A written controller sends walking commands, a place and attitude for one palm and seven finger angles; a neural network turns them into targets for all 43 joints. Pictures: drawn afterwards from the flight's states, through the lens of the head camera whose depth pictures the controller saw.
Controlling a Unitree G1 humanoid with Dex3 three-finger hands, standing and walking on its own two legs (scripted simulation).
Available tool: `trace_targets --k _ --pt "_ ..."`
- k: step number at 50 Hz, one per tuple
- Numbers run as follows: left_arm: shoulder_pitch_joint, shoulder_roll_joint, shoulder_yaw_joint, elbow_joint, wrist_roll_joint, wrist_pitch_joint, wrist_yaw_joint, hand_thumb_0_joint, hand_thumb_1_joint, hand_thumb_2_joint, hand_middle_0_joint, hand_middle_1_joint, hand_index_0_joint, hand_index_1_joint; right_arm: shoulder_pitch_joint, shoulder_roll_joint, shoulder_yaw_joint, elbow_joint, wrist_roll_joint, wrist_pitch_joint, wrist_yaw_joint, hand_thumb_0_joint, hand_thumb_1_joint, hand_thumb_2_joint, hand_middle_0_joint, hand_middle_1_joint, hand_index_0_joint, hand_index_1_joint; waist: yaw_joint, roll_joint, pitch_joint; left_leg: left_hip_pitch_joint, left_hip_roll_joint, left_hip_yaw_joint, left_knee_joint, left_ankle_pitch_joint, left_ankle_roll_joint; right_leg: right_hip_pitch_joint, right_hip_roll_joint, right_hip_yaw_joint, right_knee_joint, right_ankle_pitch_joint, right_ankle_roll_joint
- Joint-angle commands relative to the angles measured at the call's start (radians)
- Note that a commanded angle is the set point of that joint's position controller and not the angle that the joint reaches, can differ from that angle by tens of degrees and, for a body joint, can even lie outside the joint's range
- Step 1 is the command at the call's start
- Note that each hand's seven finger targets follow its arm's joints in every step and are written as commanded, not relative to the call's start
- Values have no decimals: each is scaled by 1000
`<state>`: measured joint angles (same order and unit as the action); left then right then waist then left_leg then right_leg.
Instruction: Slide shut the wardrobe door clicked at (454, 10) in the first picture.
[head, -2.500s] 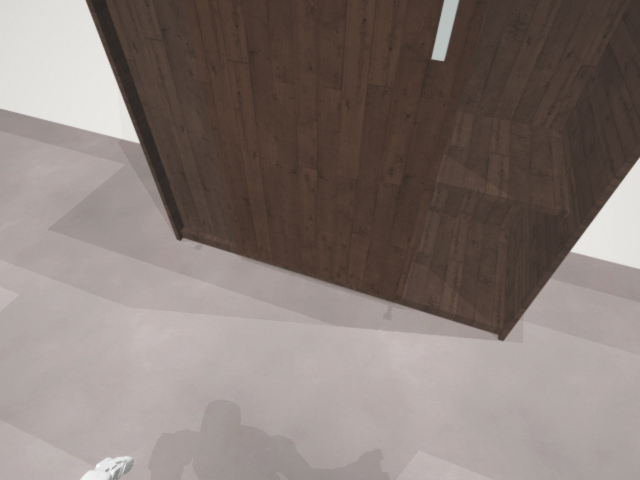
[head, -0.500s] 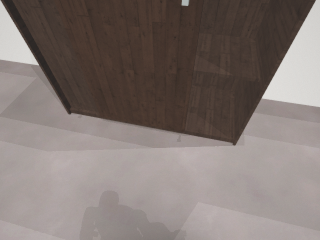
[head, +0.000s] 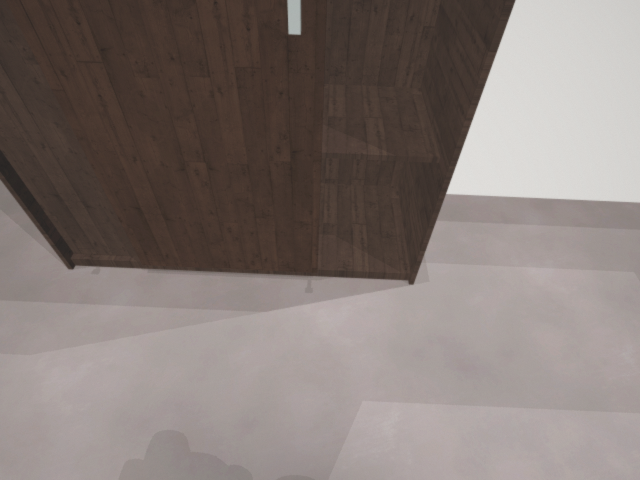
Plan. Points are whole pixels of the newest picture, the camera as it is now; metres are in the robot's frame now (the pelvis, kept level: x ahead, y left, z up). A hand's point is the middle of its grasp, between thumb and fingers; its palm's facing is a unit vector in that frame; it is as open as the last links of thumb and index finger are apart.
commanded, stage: take the last steps up to it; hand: left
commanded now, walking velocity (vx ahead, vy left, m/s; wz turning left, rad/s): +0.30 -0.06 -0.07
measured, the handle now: out of the picture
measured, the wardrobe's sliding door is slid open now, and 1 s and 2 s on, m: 0.36 0.36 0.36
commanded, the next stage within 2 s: come to a stop and stand still in 1.02 s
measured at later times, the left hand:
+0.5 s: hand out of the picture +0.04 +0.14 -0.19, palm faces +0.08 -0.99 -0.11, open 7.4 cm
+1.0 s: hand (256, 310) +0.44 +0.14 -0.17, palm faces -0.06 -0.98 -0.18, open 7.3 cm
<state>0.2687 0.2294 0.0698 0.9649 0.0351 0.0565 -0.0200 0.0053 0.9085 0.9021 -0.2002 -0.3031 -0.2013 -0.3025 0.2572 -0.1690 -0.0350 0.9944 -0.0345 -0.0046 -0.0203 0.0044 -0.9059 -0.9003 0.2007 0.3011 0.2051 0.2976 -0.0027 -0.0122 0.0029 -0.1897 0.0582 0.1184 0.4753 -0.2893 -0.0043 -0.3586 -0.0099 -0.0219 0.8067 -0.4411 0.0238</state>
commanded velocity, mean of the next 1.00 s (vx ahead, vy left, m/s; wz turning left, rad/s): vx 0.28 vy -0.04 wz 0.00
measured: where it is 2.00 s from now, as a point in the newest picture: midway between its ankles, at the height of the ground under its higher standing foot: (332, 434)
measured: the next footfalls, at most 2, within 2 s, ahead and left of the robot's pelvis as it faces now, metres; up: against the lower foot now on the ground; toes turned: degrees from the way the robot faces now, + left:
right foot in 0.08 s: +0.02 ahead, -0.12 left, +0.00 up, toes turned -4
left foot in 0.52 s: +0.28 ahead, +0.11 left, +0.00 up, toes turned +8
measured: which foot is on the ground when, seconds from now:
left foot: down 0.00-0.08, up 0.10-0.50, down 0.52-1.00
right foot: up 0.00-0.06, down 0.08-0.54, up 0.56-1.00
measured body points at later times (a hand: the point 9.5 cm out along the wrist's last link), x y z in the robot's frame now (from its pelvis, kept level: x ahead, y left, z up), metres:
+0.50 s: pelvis +0.14 +0.00 -0.02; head +0.16 +0.02 +0.43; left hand +0.03 +0.19 -0.18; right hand +0.21 -0.24 -0.16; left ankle +0.23 +0.10 -0.73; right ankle -0.02 -0.12 -0.74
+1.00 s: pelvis +0.34 -0.03 -0.01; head +0.35 -0.04 +0.44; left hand +0.44 +0.20 -0.15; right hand +0.25 -0.22 -0.17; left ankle +0.24 +0.10 -0.74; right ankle +0.43 -0.15 -0.73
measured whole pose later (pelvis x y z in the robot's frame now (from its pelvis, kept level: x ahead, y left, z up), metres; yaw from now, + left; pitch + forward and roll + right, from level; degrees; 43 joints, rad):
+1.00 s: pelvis +0.34 -0.03 -0.01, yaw -3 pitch +0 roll +2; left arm 0.16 0.16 0.06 1.01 0.04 -0.02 -0.03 0.00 0.91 0.90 -0.20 -0.30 -0.20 -0.30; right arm 0.42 -0.11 -0.05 1.13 -0.03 -0.05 -0.01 0.00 -0.91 -0.90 0.20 0.30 0.20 0.30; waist -0.05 -0.01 0.04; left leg -0.01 0.04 0.17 0.41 -0.38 -0.02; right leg -0.44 -0.10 -0.10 0.60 -0.19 0.00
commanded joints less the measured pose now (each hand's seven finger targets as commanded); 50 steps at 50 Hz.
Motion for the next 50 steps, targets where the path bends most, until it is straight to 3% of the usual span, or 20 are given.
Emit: trace_targets --k 1,2,3,4,5,6,10,12,21,23,24,25,26,27,30,34,36,45,48,50 --pt "-1 15 -1 -56 -6 -47 -12 0 900 900 -200 -300 -200 -300 64 -220 -52 -9 0 -16 -9 0 -900 -900 200 300 200 300 -14 141 38 -25 238 -223 -149 -105 134 91 19 -67 -277 54 -19" --pt "59 21 0 -28 -4 -54 -10 0 900 900 -200 -300 -200 -300 61 -206 -50 -7 4 -15 -6 0 -900 -900 200 300 200 300 10 104 25 -99 201 -178 -71 -142 100 211 26 -74 -373 126 -26" --pt "129 57 9 0 -2 -67 -1 0 900 900 -200 -300 -200 -300 57 -163 -42 -11 11 -17 0 0 -900 -900 200 300 200 300 42 -6 4 -231 141 -101 81 -189 54 367 -50 30 -457 94 -57" --pt "215 159 26 31 2 -80 16 0 900 900 -200 -300 -200 -300 24 -85 -19 -44 22 -23 6 0 -900 -900 200 300 200 300 78 -306 -5 -473 12 40 358 -297 -9 503 -283 393 -586 -32 -153" --pt "282 182 28 49 -14 -80 29 0 900 900 -200 -300 -200 -300 -93 -119 -20 -89 8 -23 13 0 -900 -900 200 300 200 300 126 -245 45 -545 12 -28 500 -333 -6 434 -382 506 -639 -37 -231" --pt "257 154 28 53 -13 -89 37 0 900 900 -200 -300 -200 -300 -109 -126 -27 -86 5 -25 19 0 -900 -900 200 300 200 300 104 -197 68 -568 39 -87 566 -240 4 405 -349 466 -641 -60 -246" --pt "144 66 0 48 -9 -113 39 0 900 900 -200 -300 -200 -300 -43 -84 -31 -28 3 -20 33 0 -900 -900 200 300 200 300 15 -64 126 -476 71 -67 583 -61 -15 255 -259 249 -623 140 -215" --pt "164 50 -9 64 -10 -123 38 0 900 900 -200 -300 -200 -300 -32 -62 -30 -20 6 -14 36 0 -900 -900 200 300 200 300 6 -85 137 -454 64 -44 548 4 -27 229 -230 179 -632 258 -200" --pt "244 51 -10 150 -3 -130 49 0 900 900 -200 -300 -200 -300 -133 -30 -24 -53 19 -36 46 0 -900 -900 200 300 200 300 26 -105 159 -356 42 3 260 42 7 289 -235 103 -575 495 -174" --pt "236 52 -9 159 -6 -130 49 0 900 900 -200 -300 -200 -300 -54 -38 -28 -24 15 -45 36 0 -900 -900 200 300 200 300 -17 -72 123 -200 -6 43 171 48 25 274 -211 65 -453 673 -158" --pt "224 53 -8 159 -10 -130 49 0 900 900 -200 -300 -200 -300 75 -57 -33 17 10 -52 25 0 -900 -900 200 300 200 300 -72 -52 54 -38 -34 48 91 100 37 258 -173 20 -286 766 -133" --pt "245 23 -9 159 -16 -131 46 0 900 900 -200 -300 -200 -300 226 -118 -46 62 3 -58 13 0 -900 -900 200 300 200 300 -121 57 -66 205 29 -40 48 145 66 154 -123 -12 -61 667 -101" --pt "300 -26 -14 144 -31 -128 36 0 900 900 -200 -300 -200 -300 332 -230 -71 85 -8 -63 2 0 -900 -900 200 300 200 300 -129 311 -192 427 315 -432 -37 182 166 -91 15 -92 258 188 -49" --pt "243 -16 -20 106 -28 -130 34 0 900 900 -200 -300 -200 -300 367 -257 -67 97 10 -54 -4 0 -900 -900 200 300 200 300 -125 323 -202 413 421 -626 -180 203 229 -185 49 1 463 -115 -59" --pt "107 -24 -11 99 -13 -114 20 0 900 900 -200 -300 -200 -300 129 -111 -34 52 16 -63 -10 0 -900 -900 200 300 200 300 -49 56 75 39 341 -423 -267 44 187 -241 -93 41 521 88 -51" --pt "178 -84 -7 113 2 -72 10 0 900 900 -200 -300 -200 -300 85 -49 -22 53 15 -83 -10 0 -900 -900 200 300 200 300 24 96 75 -106 224 -155 -292 119 140 -141 -114 8 370 192 -22" --pt "158 -77 -3 95 1 -66 5 0 900 900 -200 -300 -200 -300 85 -62 -22 54 18 -86 -9 0 -900 -900 200 300 200 300 35 101 81 -77 213 -129 -319 132 151 -185 -122 3 310 248 -11" --pt "-120 -36 0 -10 -8 -79 -4 0 900 900 -200 -300 -200 -300 185 -97 -40 93 5 -69 -3 0 -900 -900 200 300 200 300 -38 107 147 42 235 -112 -274 211 175 -162 -108 -64 -127 245 -12" --pt "-65 -30 8 5 -6 -90 -4 0 900 900 -200 -300 -200 -300 171 -107 -41 98 2 -60 -5 0 -900 -900 200 300 200 300 -7 103 112 26 216 -84 -172 234 147 1 -60 -103 -224 252 -32" --pt "128 40 24 70 0 -111 5 0 900 900 -200 -300 -200 -300 184 -82 -35 106 13 -59 2 0 -900 -900 200 300 200 300 76 -43 -12 -71 125 -15 124 262 91 316 -62 -65 -327 283 -64"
